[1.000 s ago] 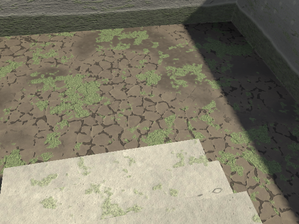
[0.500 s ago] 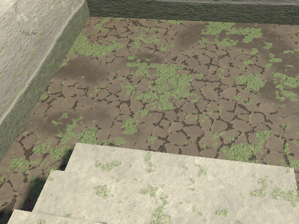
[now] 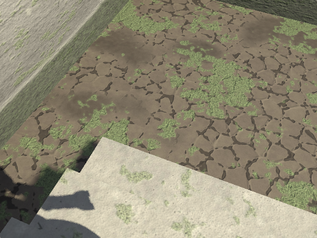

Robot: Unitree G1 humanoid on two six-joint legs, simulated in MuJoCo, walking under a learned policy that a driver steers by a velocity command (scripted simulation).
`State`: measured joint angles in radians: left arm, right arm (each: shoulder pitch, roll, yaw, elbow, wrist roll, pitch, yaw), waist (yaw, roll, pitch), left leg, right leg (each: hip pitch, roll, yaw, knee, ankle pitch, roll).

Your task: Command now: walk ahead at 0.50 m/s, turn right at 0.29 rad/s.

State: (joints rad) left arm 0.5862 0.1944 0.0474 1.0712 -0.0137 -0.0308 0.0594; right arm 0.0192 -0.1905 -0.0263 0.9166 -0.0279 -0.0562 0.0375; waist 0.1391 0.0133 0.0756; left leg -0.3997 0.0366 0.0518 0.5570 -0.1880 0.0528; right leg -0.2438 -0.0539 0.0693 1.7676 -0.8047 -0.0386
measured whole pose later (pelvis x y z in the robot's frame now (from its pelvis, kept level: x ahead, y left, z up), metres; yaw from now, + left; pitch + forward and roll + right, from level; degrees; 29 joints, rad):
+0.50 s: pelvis +0.19 -0.02 -0.04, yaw -15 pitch -1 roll +0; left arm 0.06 0.25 0.10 0.87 0.05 0.05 -0.02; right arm 0.53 -0.22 -0.04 1.00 -0.06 -0.10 -0.01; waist -0.09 0.01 0.02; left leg -0.13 0.14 0.32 0.85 -0.67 -0.02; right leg -0.71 -0.03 0.04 1.15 0.08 -0.09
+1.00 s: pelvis +0.40 -0.19 -0.19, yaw -26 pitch -2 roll +0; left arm 0.42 0.21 0.03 1.05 0.01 -0.06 0.00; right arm 0.16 -0.20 -0.04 0.89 -0.04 0.03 -0.02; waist 0.02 0.04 0.02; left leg -0.74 0.05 -0.08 1.19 -0.08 0.00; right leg -0.27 0.13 -0.06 0.63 -0.34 -0.14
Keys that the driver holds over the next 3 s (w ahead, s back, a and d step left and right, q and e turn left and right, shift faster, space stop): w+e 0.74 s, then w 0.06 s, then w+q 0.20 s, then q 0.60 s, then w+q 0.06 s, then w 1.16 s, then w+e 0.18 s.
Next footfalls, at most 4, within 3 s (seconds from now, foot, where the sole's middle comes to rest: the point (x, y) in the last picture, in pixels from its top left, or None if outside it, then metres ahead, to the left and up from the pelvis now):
0.68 right None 0.41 -0.24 -0.95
1.42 left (208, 203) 0.78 -0.19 -1.12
2.18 right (249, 218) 0.73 -0.41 -1.12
2.78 left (210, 159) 1.18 -0.22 -1.30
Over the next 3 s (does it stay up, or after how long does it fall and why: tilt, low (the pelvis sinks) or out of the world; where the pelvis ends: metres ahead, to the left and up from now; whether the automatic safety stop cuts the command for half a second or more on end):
stays up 1.16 -0.29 -0.53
